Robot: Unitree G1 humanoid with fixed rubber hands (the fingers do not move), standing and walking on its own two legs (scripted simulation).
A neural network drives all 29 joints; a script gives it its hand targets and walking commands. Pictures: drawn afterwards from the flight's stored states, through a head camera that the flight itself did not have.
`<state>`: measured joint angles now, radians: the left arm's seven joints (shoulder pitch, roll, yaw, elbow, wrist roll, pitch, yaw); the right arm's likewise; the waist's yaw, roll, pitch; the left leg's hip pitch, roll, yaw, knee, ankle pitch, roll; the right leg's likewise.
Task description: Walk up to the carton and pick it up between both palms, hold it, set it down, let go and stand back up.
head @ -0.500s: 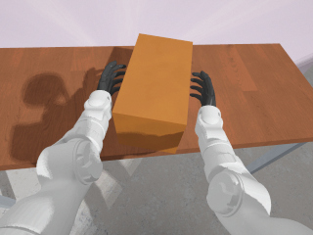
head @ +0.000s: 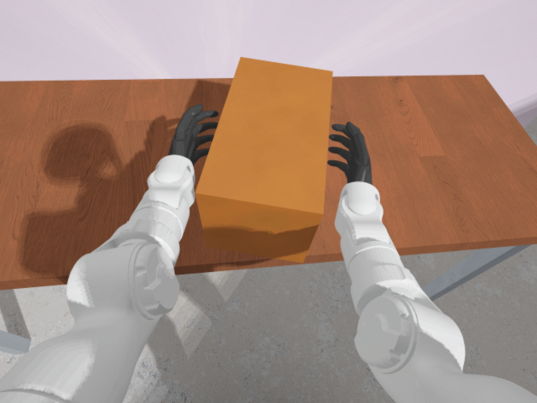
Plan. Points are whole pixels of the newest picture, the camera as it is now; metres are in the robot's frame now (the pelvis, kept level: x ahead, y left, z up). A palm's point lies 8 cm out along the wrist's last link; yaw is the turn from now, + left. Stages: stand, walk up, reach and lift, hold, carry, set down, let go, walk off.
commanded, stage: reach and lift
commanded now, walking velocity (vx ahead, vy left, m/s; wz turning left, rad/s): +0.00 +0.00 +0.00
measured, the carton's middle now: (270, 157) +0.50 -0.01 +0.02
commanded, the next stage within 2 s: none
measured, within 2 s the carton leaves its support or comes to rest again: leaves its support in 0.60 s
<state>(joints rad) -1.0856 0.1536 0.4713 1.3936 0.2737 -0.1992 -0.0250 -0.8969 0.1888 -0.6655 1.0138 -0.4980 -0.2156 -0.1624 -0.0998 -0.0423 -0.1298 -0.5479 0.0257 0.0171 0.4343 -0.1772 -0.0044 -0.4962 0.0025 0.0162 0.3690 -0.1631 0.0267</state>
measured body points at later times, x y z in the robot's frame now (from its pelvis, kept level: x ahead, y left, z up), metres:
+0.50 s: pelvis -0.02 +0.00 +0.00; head +0.05 +0.02 +0.44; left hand +0.45 +0.12 +0.07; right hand +0.41 -0.14 +0.07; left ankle +0.00 +0.11 -0.74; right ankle -0.01 -0.14 -0.74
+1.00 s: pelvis -0.04 +0.00 +0.00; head -0.01 +0.02 +0.45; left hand +0.41 +0.12 +0.09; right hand +0.39 -0.14 +0.10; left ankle +0.00 +0.11 -0.74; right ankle -0.01 -0.14 -0.74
